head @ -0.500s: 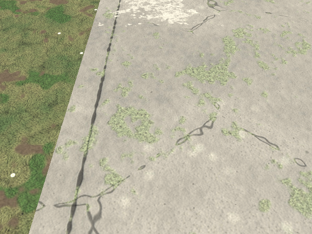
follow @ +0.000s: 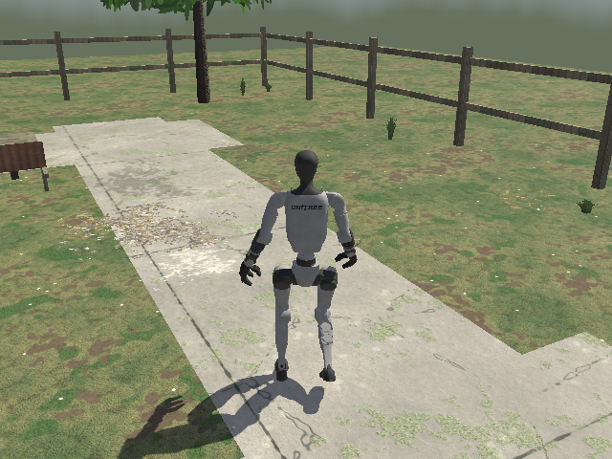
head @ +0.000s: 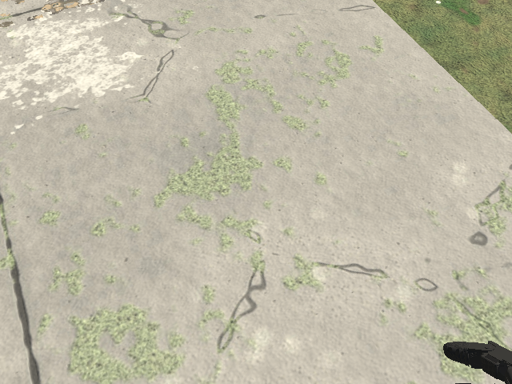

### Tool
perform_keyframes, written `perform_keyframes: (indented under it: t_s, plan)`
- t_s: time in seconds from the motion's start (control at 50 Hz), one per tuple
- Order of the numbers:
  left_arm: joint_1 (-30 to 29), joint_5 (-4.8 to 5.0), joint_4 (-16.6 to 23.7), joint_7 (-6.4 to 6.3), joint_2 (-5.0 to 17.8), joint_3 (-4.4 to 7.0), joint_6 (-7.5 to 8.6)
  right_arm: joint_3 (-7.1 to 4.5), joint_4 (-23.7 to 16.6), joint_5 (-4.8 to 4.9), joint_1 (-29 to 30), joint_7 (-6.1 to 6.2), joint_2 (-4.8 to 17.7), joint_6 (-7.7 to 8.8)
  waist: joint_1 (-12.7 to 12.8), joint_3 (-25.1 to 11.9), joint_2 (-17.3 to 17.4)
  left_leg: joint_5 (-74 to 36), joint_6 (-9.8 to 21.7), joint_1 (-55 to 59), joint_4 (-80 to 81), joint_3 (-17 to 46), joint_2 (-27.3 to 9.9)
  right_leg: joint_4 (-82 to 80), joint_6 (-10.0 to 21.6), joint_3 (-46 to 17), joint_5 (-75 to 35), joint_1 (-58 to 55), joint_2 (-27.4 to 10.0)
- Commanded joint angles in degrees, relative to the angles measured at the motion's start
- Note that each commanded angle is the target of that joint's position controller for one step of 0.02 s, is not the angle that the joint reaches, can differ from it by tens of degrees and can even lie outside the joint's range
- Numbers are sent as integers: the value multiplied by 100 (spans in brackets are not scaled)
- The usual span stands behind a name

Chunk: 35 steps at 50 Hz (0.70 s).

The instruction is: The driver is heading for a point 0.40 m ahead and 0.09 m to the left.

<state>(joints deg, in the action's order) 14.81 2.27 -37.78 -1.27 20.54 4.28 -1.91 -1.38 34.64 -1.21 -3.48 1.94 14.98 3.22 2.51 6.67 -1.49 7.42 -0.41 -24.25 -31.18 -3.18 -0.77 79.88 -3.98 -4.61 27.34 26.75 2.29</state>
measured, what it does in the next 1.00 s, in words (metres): walks ahead, turning left: right foot, then left foot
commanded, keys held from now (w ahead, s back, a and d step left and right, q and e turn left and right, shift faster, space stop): q+shift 0.64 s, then e+shift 0.36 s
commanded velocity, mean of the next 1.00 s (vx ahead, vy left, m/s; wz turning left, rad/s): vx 0.07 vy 0.00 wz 0.21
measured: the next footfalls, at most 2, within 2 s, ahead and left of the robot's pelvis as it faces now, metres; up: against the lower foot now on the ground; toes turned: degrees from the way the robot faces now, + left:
right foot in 0.22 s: +0.19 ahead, -0.11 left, +0.00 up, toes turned +2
left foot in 0.58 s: +0.12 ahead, +0.16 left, +0.00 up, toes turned +22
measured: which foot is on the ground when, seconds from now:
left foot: down 0.00-0.24, up 0.26-0.56, down 0.58-1.00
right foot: up 0.00-0.20, down 0.22-0.58, up 0.60-1.00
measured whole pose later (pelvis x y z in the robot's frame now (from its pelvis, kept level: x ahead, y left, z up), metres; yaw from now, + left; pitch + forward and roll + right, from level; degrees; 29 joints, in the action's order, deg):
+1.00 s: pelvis +0.12 +0.07 +0.01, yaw +16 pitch +1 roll +1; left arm 12.8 1.5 -41.7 -0.7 16.0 4.4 -3.2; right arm -1.7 38.6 -1.4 -3.5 1.9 12.1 -1.8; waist 2.0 1.4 -0.7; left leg 15.9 4.1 -12.9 -27.6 -6.9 1.5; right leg 51.3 -4.5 0.7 24.2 25.0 -4.2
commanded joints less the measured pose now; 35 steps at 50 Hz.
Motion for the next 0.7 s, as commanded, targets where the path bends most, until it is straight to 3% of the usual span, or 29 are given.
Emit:
perform_keyframes:
  t_s: [0.02, 0.04, 0.1, 0.14, 0.2, 0.22, 0.24, 0.26, 0.28, 0.3, 0.34, 0.38, 0.44, 0.5, 0.54, 0.56, 0.58, 0.6, 0.62, 0.64, 0.66, 0.68, 0.7]
  plan:
    - [282, -67, 634, -32, 52, 23, -72, -239, -39, -6, -206, -49, 659, 80, -55, -852, 704, -2456, 1206, 1107, 1382, 1309, -1430, -648, -46, 63, -13, 649, -595]
    - [178, -106, 690, -32, -162, -61, -21, -272, 111, 4, -253, -91, 745, 125, -53, -905, 687, -2995, 1323, 1055, 1435, 1177, -1412, -1220, -10, 79, 85, 504, -553]
    - [19, -237, 577, 30, -280, -196, 110, -309, 340, 130, -96, -194, 888, 147, -25, -1475, 503, -3610, 1485, 1023, 1305, 841, -1362, -2958, 154, 79, -870, -491, -487]
    - [-164, -280, 503, 58, -193, -206, 134, -281, 493, 234, -129, -285, 894, 123, -47, -1516, 567, -3217, 1415, 938, 1248, 803, -1198, -3840, 183, 150, -1633, -1065, -342]
    - [-485, -291, 598, 55, 141, -99, 154, -328, 551, 357, -146, -326, 1152, 41, 26, -1271, 614, -1775, 1073, 657, 904, 1047, -979, -5111, 424, 343, -2449, -1826, -87]
    - [-566, -319, 678, 11, 343, -34, 147, -294, 589, 354, -314, -327, 1039, 28, -7, -1231, 558, -952, 784, 429, 695, 1142, -777, -5429, 607, 122, -2772, -2180, -331]
    - [-495, -411, 810, -72, 717, 44, 113, -209, 525, 228, -473, -337, 771, 29, -84, -1506, -28, 515, 405, -11, -33, 953, -380, -5330, 963, -680, -4209, -2784, -1321]
    - [-536, -444, 830, -117, 896, 125, -2, -150, 544, 237, -1068, -333, 566, -8, -229, -1904, -1076, 2319, 53, -640, -973, 310, 47, -5458, 1733, -1383, -4329, -3132, -2483]
    - [-433, -440, 781, -104, 738, 138, -21, -269, 504, 319, -809, -284, 938, -102, 116, -1699, -1256, 2882, -152, -1024, -2320, 218, 52, -5893, 2166, -1705, -3743, -2710, -2634]
    - [-518, -421, 747, -103, 525, 73, 15, -404, 508, 366, -842, -236, 1161, -204, 45, -1402, -1028, 2805, -227, -1262, -3200, 380, -58, -6024, 2115, -1482, -3395, -2411, -2481]
    - [-1174, -325, 784, -93, 231, 6, 110, -487, 651, 320, -1228, -88, 1067, -462, -324, -1077, -789, 2305, -418, -1244, -3737, 469, -255, -6141, 1761, -709, -2999, -1879, -2135]
    - [-1440, -348, 723, -112, 136, 15, 161, -466, 567, 273, -1261, -30, 821, -590, -460, -973, -690, 1828, -552, -1005, -3671, 310, -332, -6210, 1627, -132, -3039, -1500, -1954]
    - [-1500, -325, 628, -152, 139, 96, 178, -375, 282, 261, -954, -133, 514, -613, -381, -1137, -624, 1380, -483, -471, -2464, 178, -476, -6034, 1521, 463, -3106, -1525, -1893]
    - [-1235, -249, 460, -138, 370, 234, 169, -406, 59, 254, -850, -312, 632, -607, -282, -1355, -700, 1240, -268, 8, -1548, -84, -382, -5777, 1485, 578, -3435, -1818, -2179]
    - [-1292, -110, 388, -104, 378, 273, 179, -474, 81, 260, -1140, -369, 678, -646, -481, -1372, -648, 734, -34, 566, -672, -315, -216, -5350, 1189, 821, -3159, -1711, -2206]
    - [-1159, -69, 300, -81, 225, 260, 182, -544, 156, 236, -1354, -330, 765, -659, -539, -1328, -401, 313, 159, 1013, -206, -274, -39, -4852, 872, 1058, -2561, -1408, -2007]
    - [-846, -146, 185, -39, 22, 239, 162, -687, 175, 190, -1550, -240, 1164, -643, -517, -1078, 644, -1243, 507, 1566, 488, 591, -343, -3679, 400, 1498, -1385, -587, -1491]
    - [-1055, -383, 552, -23, -226, 145, 146, -868, -43, 112, -1554, -140, 2053, -584, -343, -857, 2611, -3103, 1575, 2240, 810, 3174, -1795, -1763, -223, 1505, 1154, 1427, -511]
    - [-1761, -388, 728, -78, 5, 182, 183, -826, -159, -108, -1702, -222, 1948, -425, -864, -1530, 1865, -2566, 2187, 2224, 1124, 3694, -2089, -841, -129, 271, 1311, 1757, -204]
    - [-1866, -257, 720, -116, 97, 215, 200, -785, -135, -96, -1532, -249, 1824, -309, -756, -1404, 1286, -1917, 1959, 2230, 1180, 3278, -1829, -686, 57, 18, 824, 1872, -264]
    - [-1596, -218, 535, -169, 133, 239, 196, -713, -165, 39, -1116, -191, 1576, -279, -501, -1299, 914, -1732, 1622, 2167, 1056, 2719, -1646, -782, 151, 11, 247, 1928, -401]
    - [-1348, -250, 336, -213, 229, 271, 159, -573, -234, 171, -741, -119, 1168, -324, -360, -1314, 698, -1801, 1377, 2049, 939, 2285, -1527, -922, 136, 35, -135, 1796, -541]
    - [-1141, -265, 208, -208, 229, 280, 126, -461, -266, 186, -542, -51, 918, -356, -262, -1414, 800, -2156, 1279, 1781, 884, 1944, -1391, -874, 94, 126, -420, 1363, -542]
